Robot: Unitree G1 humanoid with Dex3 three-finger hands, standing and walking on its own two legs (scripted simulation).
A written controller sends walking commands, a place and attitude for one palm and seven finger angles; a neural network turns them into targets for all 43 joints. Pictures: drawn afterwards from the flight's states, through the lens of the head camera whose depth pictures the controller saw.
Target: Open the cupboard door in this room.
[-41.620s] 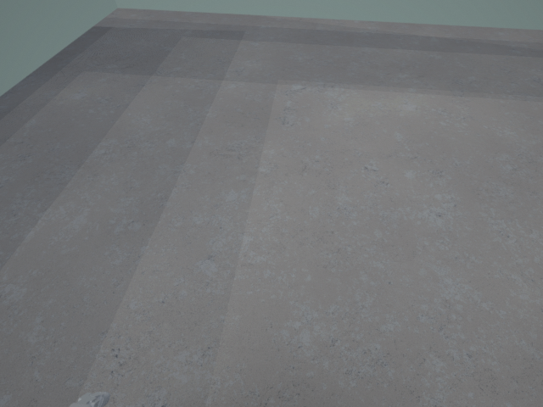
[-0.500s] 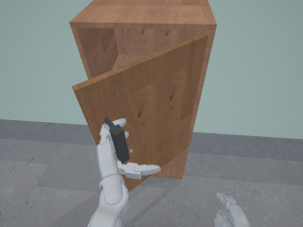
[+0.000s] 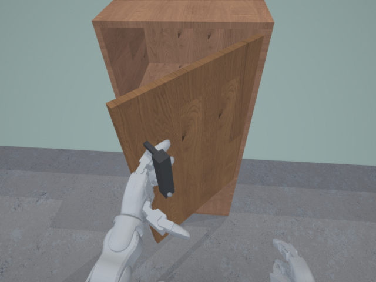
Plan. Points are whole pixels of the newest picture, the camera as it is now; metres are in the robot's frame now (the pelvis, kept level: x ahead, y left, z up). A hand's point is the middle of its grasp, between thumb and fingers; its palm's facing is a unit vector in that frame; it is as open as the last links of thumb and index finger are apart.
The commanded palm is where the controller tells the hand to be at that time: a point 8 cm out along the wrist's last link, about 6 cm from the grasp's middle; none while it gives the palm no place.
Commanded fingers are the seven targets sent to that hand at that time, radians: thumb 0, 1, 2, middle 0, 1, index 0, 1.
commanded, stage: slide the hand sideways off the handle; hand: left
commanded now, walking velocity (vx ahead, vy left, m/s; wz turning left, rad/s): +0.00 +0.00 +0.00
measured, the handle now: (158, 169) +0.33 +0.08 +0.09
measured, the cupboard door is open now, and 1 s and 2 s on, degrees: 46 46 46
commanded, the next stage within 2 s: draw the hand back to the body in 0.94 s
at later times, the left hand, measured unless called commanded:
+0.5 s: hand (153, 209) +0.24 +0.08 +0.08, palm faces -0.10 -1.00 +0.00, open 16.0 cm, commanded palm +0.21 +0.15 +0.08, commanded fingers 0.00 -0.50 0.30 -0.15 -0.30 -0.15 -0.30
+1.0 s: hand (120, 232) +0.20 +0.13 +0.08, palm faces -0.05 -1.00 -0.03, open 16.2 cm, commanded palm +0.18 +0.19 +0.08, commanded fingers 0.00 -0.50 0.30 -0.15 -0.30 -0.15 -0.30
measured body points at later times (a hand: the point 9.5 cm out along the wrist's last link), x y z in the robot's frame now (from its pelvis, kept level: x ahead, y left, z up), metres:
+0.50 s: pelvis +0.02 -0.01 +0.00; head +0.03 -0.02 +0.45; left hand +0.24 +0.13 +0.09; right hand +0.19 -0.23 -0.08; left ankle +0.06 +0.11 -0.70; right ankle -0.01 -0.10 -0.70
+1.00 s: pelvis +0.02 -0.02 -0.01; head +0.03 -0.04 +0.43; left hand +0.19 +0.19 +0.09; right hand +0.20 -0.25 -0.08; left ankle +0.06 +0.11 -0.70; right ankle -0.01 -0.11 -0.70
